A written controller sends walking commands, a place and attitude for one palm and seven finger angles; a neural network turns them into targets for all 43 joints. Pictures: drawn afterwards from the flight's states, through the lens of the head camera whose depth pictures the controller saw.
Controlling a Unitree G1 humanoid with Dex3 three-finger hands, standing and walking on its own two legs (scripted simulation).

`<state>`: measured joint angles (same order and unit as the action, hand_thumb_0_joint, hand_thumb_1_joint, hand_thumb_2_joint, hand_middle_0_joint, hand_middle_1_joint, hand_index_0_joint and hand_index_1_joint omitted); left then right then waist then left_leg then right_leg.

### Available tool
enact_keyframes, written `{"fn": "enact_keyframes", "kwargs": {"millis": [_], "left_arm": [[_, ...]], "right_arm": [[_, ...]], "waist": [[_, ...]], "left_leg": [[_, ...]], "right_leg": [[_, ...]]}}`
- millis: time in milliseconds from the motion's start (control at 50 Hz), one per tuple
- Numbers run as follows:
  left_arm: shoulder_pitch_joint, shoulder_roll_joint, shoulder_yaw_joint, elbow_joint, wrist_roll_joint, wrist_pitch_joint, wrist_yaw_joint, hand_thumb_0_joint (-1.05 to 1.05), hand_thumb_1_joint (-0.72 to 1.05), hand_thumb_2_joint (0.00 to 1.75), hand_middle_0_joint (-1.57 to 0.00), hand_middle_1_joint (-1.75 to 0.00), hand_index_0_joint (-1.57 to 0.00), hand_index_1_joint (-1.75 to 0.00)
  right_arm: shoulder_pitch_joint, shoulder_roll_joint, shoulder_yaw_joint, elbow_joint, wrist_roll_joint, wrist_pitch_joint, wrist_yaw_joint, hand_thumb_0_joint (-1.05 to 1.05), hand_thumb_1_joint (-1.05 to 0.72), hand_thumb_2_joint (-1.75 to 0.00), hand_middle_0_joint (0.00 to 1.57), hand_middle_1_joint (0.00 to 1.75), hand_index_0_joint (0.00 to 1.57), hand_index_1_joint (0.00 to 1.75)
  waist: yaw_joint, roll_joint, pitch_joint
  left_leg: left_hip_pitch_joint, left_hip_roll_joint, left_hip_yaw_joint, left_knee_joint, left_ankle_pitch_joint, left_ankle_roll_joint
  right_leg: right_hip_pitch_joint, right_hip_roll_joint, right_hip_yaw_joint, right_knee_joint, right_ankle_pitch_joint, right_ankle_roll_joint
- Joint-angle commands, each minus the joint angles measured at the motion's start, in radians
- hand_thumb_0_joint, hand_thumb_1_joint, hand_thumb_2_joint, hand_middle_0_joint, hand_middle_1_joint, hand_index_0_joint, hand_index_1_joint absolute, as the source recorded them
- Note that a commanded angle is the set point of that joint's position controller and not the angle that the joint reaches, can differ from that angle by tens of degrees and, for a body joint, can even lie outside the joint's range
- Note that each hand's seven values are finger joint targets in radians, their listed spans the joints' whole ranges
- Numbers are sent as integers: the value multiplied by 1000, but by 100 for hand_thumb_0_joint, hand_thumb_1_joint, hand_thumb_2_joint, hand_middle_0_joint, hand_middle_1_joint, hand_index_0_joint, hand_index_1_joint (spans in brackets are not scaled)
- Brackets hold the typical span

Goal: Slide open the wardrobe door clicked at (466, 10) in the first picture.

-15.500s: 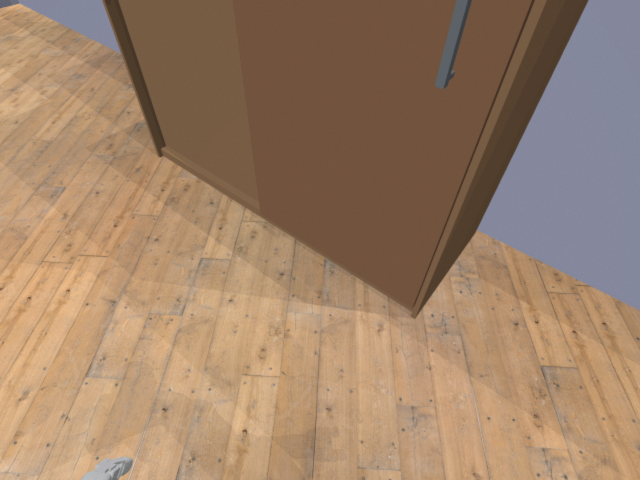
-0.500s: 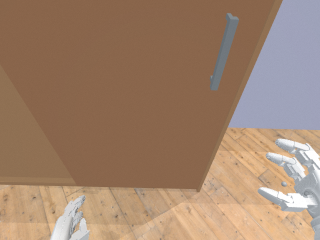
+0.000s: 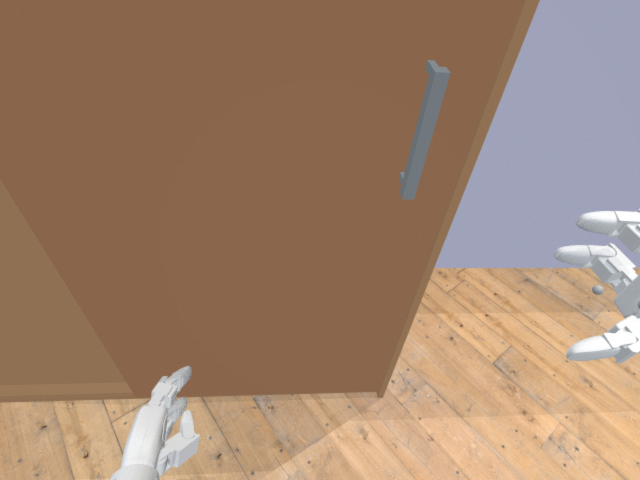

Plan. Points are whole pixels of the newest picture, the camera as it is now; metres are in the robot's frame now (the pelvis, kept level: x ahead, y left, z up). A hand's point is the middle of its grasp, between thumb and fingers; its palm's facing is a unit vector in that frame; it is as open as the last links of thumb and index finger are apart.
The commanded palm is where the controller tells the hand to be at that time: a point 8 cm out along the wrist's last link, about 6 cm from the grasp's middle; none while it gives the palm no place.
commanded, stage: raise the hand with hooked fingers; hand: right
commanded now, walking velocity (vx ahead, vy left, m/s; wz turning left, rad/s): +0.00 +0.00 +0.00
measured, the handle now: (418, 134) +0.54 -0.14 +0.20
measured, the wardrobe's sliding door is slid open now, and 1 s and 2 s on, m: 0.00 0.00 0.00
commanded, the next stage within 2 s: move the hooked fingers beside the handle in 0.66 s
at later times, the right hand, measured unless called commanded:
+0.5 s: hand (591, 249) +0.29 -0.27 +0.21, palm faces +0.05 +1.00 -0.07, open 14.0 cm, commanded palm +0.26 -0.31 +0.23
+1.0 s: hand (577, 233) +0.32 -0.27 +0.21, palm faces +0.04 +1.00 -0.07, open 14.0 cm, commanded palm +0.29 -0.31 +0.22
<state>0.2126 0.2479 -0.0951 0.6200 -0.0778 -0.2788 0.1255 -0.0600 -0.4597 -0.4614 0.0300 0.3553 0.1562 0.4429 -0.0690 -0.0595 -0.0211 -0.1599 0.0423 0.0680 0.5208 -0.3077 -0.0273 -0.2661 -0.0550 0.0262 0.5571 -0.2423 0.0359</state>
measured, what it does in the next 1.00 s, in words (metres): stands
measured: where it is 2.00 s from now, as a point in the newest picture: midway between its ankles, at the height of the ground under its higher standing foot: outside the picture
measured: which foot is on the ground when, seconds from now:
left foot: down 0.00-1.00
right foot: down 0.00-1.00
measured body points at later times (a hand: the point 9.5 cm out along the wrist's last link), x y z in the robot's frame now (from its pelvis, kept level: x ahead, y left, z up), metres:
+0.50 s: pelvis +0.01 +0.00 +0.00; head -0.01 +0.02 +0.45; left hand +0.21 +0.24 -0.06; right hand +0.28 -0.32 +0.22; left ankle -0.02 +0.14 -0.73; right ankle +0.04 -0.14 -0.73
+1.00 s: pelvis +0.01 +0.00 +0.00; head -0.01 +0.02 +0.45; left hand +0.20 +0.22 -0.07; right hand +0.31 -0.32 +0.22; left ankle -0.02 +0.14 -0.73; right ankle +0.04 -0.14 -0.73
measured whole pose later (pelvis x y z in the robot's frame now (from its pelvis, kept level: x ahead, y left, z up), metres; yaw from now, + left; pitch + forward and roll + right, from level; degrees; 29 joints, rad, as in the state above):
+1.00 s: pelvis +0.01 +0.00 +0.00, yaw +0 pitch -2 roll +1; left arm 0.21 0.26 -0.09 0.62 -0.09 -0.21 0.13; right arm -0.29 -0.48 -0.45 0.17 0.30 0.27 0.43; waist -0.06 -0.06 -0.02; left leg -0.14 0.05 0.06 0.49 -0.30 -0.03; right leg -0.24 -0.05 0.02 0.51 -0.23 0.03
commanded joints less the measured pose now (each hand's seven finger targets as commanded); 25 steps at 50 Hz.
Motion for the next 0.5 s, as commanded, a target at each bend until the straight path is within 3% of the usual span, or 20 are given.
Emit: {"fn": "enact_keyframes", "kwargs": {"millis": [0,140,180,220,280,360,400,420,460,480], "left_arm": [[-131,122,50,-161,-8,-52,7,0,90,90,-20,-30,-20,-30],[-144,129,53,-168,-15,-38,1,0,90,90,-20,-30,-20,-30],[-138,131,55,-169,-19,-29,-8,0,90,90,-20,-30,-20,-30],[-138,137,62,-175,-22,-20,-14,0,90,90,-20,-30,-20,-30],[-145,137,64,-185,-22,-10,-21,0,90,90,-20,-30,-20,-30],[-151,127,64,-200,-18,-11,-14,0,90,90,-20,-30,-20,-30],[-147,125,64,-194,-12,-11,-11,0,90,90,-20,-30,-20,-30],[-143,122,63,-190,-12,-11,-7,0,90,90,-20,-30,-20,-30],[-143,123,63,-185,-14,-10,-4,0,90,90,-20,-30,-20,-30],[-141,123,60,-183,-13,-8,-5,0,90,90,-20,-30,-20,-30]], "right_arm": [[-349,-311,-119,-180,22,-24,6,0,50,-30,30,120,30,120],[-451,-378,-156,-129,18,30,31,0,50,-30,30,120,30,120],[-383,-334,-132,-59,27,51,44,0,50,-30,30,120,30,120],[-363,-325,-126,-49,27,67,55,0,50,-30,30,120,30,120],[-365,-331,-132,-72,33,71,51,0,50,-30,30,120,30,120],[-433,-362,-162,-199,20,35,21,0,50,-30,30,120,30,120],[-431,-382,-185,-216,17,24,6,0,50,-30,30,120,30,120],[-420,-368,-182,-205,18,22,2,0,50,-30,30,120,30,120],[-426,-353,-169,-205,14,26,-1,0,50,-30,30,120,30,120],[-425,-354,-160,-203,12,31,0,0,50,-30,30,120,30,120]], "waist": [[13,-25,-139],[5,-8,-177],[0,32,-148],[2,17,-156],[0,64,-145],[2,-37,-211],[1,-45,-211],[5,-26,-206],[9,-67,-198],[5,-46,-179]], "left_leg": [[-72,-52,2,-118,157,29],[-53,-47,0,-119,212,29],[-45,-47,0,-122,236,30],[-57,-44,-2,-112,263,25],[-56,-44,-6,-112,271,23],[-46,-48,4,-96,271,30],[-37,-48,0,-102,277,31],[-39,-50,5,-101,279,29],[-48,-50,7,-101,272,32],[-41,-52,7,-107,276,33]], "right_leg": [[147,64,-15,-97,89,-57],[179,70,-18,-101,132,-63],[157,69,-19,-99,147,-61],[161,70,-29,-94,157,-61],[149,66,-29,-85,167,-62],[199,71,-34,-89,185,-60],[199,70,-38,-89,189,-62],[202,68,-37,-91,189,-62],[208,67,-36,-98,185,-58],[198,65,-34,-97,192,-59]]}}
